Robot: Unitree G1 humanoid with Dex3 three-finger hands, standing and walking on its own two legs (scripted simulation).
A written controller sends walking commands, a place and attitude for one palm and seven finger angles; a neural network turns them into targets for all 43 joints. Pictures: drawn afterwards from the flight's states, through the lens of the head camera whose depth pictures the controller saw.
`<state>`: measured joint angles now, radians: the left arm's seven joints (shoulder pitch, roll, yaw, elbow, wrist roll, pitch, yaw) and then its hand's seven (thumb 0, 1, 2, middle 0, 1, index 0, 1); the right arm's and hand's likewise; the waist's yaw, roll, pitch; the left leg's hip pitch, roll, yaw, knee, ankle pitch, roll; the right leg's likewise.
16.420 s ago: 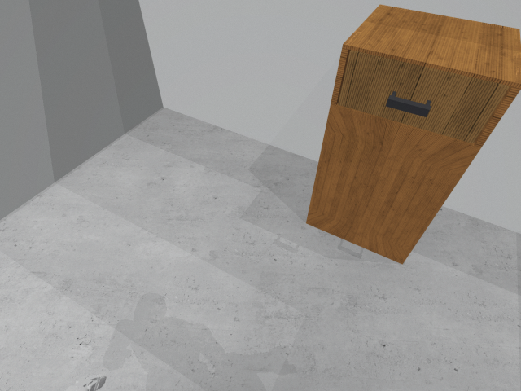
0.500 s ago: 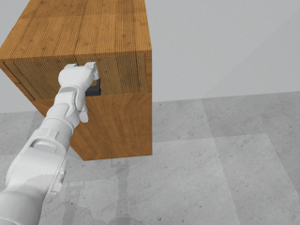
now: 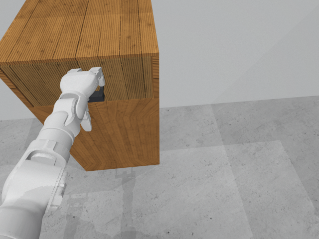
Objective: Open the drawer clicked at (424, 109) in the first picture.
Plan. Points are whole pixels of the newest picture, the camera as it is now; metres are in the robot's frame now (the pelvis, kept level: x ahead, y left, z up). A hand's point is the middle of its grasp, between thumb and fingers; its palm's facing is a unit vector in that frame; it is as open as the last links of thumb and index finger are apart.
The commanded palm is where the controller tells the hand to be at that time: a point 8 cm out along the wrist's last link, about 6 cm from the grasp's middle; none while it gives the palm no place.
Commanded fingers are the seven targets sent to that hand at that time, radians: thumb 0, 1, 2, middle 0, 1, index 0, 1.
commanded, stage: move the hooked fingers above the handle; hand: left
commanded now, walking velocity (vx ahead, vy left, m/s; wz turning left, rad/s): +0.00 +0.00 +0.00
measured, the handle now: (85, 92) +0.55 +0.20 +0.01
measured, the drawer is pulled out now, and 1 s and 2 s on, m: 0.00 0.00 0.00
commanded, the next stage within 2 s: lower the fingers behind the handle in 1.84 s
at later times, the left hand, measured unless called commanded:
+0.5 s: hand (96, 92) +0.50 +0.15 +0.07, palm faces -0.05 -0.12 -0.99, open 13.8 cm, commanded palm +0.48 +0.20 +0.13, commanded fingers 0.00 -0.50 0.30 -0.30 -1.20 -0.30 -1.20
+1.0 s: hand (93, 90) +0.49 +0.15 +0.08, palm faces +0.02 -0.12 -0.99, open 13.8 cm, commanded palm +0.48 +0.20 +0.12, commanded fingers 0.00 -0.50 0.30 -0.30 -1.20 -0.30 -1.20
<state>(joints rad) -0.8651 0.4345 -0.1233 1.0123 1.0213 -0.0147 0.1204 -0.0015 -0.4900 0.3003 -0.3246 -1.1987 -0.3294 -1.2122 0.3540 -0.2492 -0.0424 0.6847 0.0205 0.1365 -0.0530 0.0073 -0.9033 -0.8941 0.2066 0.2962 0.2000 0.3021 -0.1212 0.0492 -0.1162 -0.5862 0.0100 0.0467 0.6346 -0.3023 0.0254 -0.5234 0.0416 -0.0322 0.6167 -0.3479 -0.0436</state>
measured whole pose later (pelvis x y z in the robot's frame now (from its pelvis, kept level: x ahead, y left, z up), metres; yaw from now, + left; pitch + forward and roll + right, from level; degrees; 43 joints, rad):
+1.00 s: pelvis -0.01 +0.02 -0.01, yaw +0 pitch +15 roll -1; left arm -0.92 0.38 -0.10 1.01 1.05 -0.06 0.24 0.00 -0.49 0.30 -0.33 -1.20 -0.32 -1.20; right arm 0.35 -0.26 -0.05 0.70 0.00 0.12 -0.04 0.01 -0.90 -0.89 0.21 0.30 0.20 0.30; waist -0.13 0.04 -0.13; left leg -0.64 0.00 0.05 0.70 -0.32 0.05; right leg -0.58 0.03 -0.03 0.67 -0.36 -0.02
